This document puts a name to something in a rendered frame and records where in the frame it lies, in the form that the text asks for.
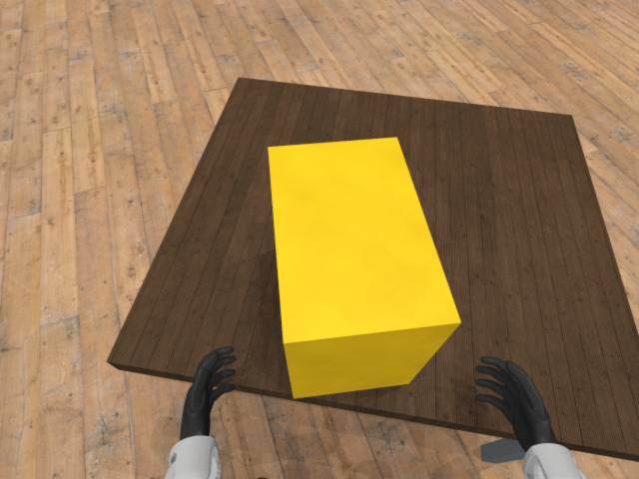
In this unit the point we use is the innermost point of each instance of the table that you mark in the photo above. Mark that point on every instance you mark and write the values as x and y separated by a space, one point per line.
514 217

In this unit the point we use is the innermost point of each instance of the left robot hand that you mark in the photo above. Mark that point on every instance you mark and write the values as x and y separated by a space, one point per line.
201 396

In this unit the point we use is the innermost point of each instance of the right robot hand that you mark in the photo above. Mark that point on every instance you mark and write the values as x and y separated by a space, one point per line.
522 405

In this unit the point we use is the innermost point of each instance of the right robot forearm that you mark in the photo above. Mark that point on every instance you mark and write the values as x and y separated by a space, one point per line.
550 461

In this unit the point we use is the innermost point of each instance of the carton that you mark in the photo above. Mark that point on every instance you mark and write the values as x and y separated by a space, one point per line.
364 299

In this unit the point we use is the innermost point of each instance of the left robot forearm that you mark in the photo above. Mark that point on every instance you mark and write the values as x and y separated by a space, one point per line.
195 457

